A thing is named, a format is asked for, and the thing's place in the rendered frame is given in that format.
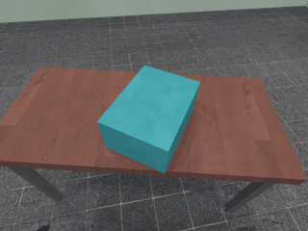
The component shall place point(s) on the table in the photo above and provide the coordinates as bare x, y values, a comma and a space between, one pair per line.
233, 133

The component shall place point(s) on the carton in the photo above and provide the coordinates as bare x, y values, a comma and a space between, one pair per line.
146, 122

